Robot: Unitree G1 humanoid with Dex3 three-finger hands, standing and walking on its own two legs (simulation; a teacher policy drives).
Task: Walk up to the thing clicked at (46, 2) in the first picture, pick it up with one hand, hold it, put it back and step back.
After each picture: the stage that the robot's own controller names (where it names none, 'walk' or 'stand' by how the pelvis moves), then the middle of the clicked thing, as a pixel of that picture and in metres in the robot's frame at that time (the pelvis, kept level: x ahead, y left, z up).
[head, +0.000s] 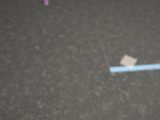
stand; (45, 0) +2.26 +0.59 -0.72
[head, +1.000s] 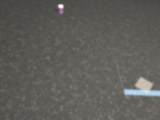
walk; (60, 9) +2.15 +0.28 -0.70
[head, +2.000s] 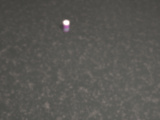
walk; (66, 26) +1.51 +0.16 -0.72
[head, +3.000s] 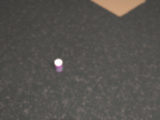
walk; (58, 65) +0.96 +0.21 -0.71
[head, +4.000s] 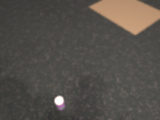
walk; (60, 103) +0.58 +0.24 -0.70
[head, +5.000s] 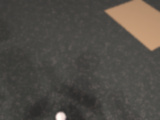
stand; (61, 119) +0.42 +0.16 -0.71
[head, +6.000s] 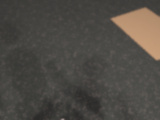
stand; out of the picture +0.41 +0.15 -0.72
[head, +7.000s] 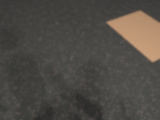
stand; out of the picture +0.40 +0.18 -0.72
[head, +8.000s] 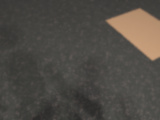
stand; out of the picture +0.39 +0.18 -0.73
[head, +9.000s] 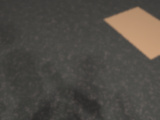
go down; out of the picture +0.38 +0.18 -0.73
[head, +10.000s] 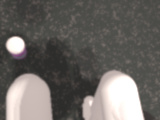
go down; (17, 48) +0.47 +0.22 -0.31
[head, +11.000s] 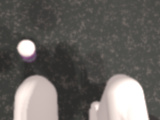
approach; (27, 51) +0.46 +0.21 -0.30
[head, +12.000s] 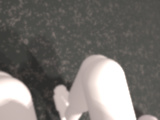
close in; out of the picture +0.45 +0.26 -0.23
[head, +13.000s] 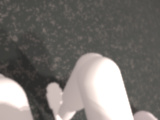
close; out of the picture +0.45 +0.27 -0.23
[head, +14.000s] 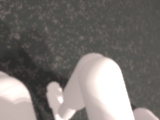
lift; out of the picture +0.43 +0.26 -0.23
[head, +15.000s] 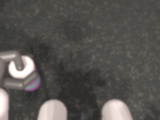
lift; (26, 74) +0.35 +0.19 -0.03
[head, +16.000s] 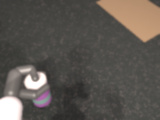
hold; (39, 90) +0.32 +0.16 -0.02
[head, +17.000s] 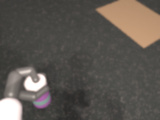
hold; (38, 91) +0.32 +0.17 -0.02
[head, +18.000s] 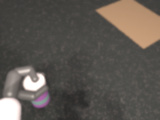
hold; (37, 91) +0.32 +0.17 -0.01
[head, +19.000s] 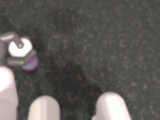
crouch; (25, 55) +0.43 +0.18 -0.09
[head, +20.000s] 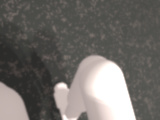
lower; out of the picture +0.46 +0.28 -0.22
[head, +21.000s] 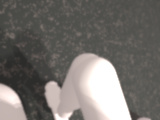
lower; out of the picture +0.45 +0.28 -0.24
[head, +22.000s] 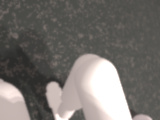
lower; out of the picture +0.44 +0.28 -0.24
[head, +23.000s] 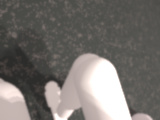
lower; out of the picture +0.45 +0.28 -0.24
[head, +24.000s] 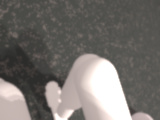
loosen; out of the picture +0.45 +0.28 -0.24
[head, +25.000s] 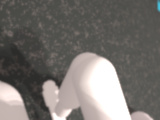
withdraw; out of the picture +0.44 +0.27 -0.24
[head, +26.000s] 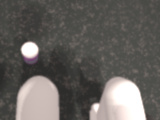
walk; (30, 53) +0.46 +0.21 -0.31
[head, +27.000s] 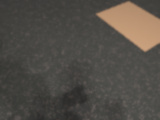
stand; out of the picture +0.39 +0.17 -0.65
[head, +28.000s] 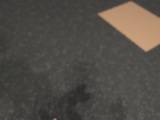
stand; out of the picture +0.40 +0.19 -0.67
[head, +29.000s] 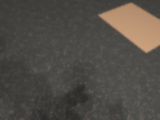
stand; out of the picture +0.40 +0.18 -0.67
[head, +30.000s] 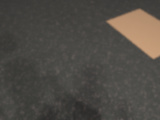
stand; out of the picture +0.41 +0.18 -0.72
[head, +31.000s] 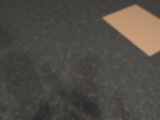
stand; out of the picture +0.38 +0.19 -0.73
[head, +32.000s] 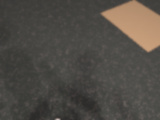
walk; out of the picture +0.39 +0.19 -0.72
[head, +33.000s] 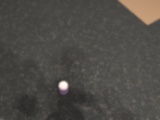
walk; (63, 88) +0.57 +0.14 -0.69
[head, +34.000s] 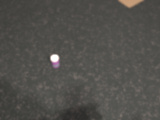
walk; (55, 61) +0.85 +0.27 -0.69
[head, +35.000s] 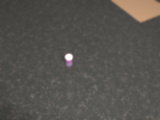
stand; (68, 60) +1.02 +0.15 -0.71
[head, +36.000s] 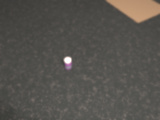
stand; (68, 63) +1.03 +0.16 -0.73
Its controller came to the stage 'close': yes
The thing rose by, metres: 0.71
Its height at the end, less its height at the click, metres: +0.00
